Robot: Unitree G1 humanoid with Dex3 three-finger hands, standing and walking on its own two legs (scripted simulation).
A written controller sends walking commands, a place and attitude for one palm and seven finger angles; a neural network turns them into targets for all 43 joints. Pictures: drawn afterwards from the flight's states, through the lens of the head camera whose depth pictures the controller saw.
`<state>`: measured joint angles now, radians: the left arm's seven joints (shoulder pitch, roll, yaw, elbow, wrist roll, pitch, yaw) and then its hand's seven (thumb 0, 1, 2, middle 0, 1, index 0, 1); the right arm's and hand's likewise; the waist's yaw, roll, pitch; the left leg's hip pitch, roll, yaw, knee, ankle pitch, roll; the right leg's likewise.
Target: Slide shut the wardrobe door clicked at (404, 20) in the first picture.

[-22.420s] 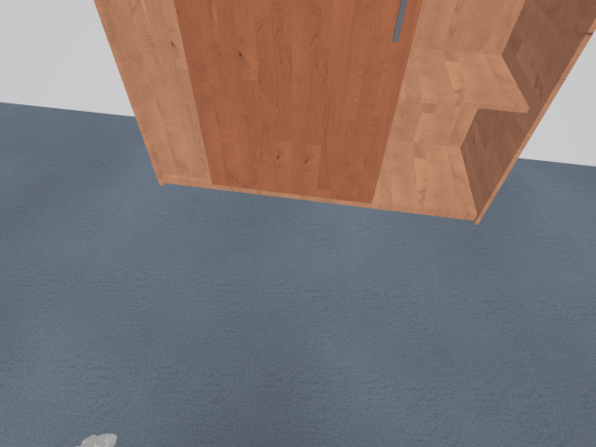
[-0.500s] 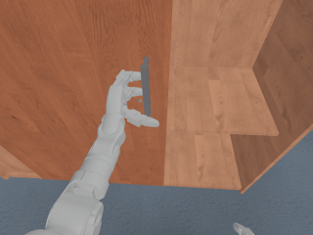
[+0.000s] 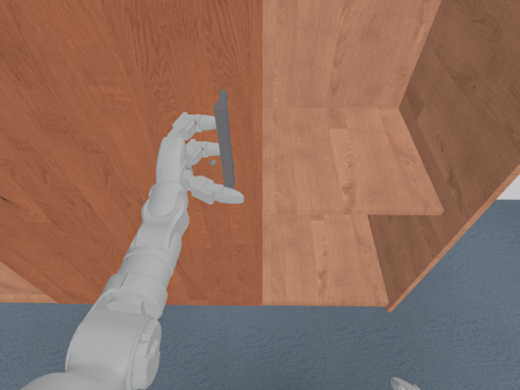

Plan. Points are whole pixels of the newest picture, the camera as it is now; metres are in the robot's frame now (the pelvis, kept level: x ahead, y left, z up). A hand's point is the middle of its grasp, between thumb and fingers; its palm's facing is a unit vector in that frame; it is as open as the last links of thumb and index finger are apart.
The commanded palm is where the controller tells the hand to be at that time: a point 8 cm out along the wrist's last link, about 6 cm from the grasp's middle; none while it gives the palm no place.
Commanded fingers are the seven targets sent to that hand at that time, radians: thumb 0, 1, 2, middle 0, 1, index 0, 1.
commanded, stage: move the hooked fingers beside the handle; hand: left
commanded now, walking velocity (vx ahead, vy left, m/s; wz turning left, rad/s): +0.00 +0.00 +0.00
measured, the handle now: (226, 143) +0.48 +0.05 +0.12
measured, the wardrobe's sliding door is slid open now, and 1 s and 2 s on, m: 0.48 0.48 0.48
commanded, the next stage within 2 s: feel for the door with the fingertips in 1.60 s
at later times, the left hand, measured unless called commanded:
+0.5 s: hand (211, 162) +0.43 +0.08 +0.12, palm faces -0.05 -1.00 +0.00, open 13.6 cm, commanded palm +0.41 +0.16 +0.12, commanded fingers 0.00 -0.50 0.30 -0.30 -1.20 -0.30 -1.20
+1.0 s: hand (192, 165) +0.43 +0.11 +0.12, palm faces -0.02 -1.00 +0.00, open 14.0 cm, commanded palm +0.40 +0.16 +0.12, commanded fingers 0.00 -0.50 0.30 -0.30 -1.20 -0.30 -1.20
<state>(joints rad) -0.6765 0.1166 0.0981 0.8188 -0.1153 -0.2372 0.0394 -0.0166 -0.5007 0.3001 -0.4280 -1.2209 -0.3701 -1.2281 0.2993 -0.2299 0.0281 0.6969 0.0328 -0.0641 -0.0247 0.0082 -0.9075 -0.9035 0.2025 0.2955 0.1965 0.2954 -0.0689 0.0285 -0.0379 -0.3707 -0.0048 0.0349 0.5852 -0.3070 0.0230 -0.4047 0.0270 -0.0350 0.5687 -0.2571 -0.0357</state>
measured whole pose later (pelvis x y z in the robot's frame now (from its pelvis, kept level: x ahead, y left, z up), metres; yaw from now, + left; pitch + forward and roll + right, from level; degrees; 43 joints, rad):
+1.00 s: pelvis +0.02 +0.00 +0.00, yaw +0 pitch +5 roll +0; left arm -0.54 0.14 0.08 0.64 -0.15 -0.17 0.00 -0.02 -0.50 0.30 -0.31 -1.20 -0.31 -1.20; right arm 0.27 -0.24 0.01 0.68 0.04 -0.08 -0.02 0.01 -0.91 -0.90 0.20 0.30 0.20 0.30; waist -0.04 0.04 -0.04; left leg -0.32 -0.01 0.03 0.56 -0.32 0.03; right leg -0.35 0.02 -0.04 0.55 -0.28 -0.03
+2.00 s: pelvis +0.01 +0.00 +0.00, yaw +0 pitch +3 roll +0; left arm -0.53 0.10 0.04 0.58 -0.14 -0.12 0.04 -0.02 -0.50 0.30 -0.30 -1.20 -0.30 -1.20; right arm 0.27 -0.23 0.02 0.69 0.03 -0.08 -0.01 0.01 -0.91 -0.90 0.20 0.30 0.20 0.30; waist -0.04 0.04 -0.03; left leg -0.30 -0.01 0.03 0.54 -0.31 0.02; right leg -0.33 0.02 -0.04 0.53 -0.26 -0.03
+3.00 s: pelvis +0.01 +0.01 +0.00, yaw +0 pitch +5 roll +0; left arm -0.59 0.08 0.04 0.65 -0.11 -0.17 0.10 -0.02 -0.50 0.30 -0.33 -1.22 -0.31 -1.20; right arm 0.29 -0.22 0.01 0.69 0.02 -0.08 0.00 0.01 -0.91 -0.90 0.20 0.30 0.20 0.30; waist -0.05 0.03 -0.04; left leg -0.33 -0.01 0.04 0.56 -0.31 0.03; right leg -0.37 0.02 -0.03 0.55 -0.26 -0.03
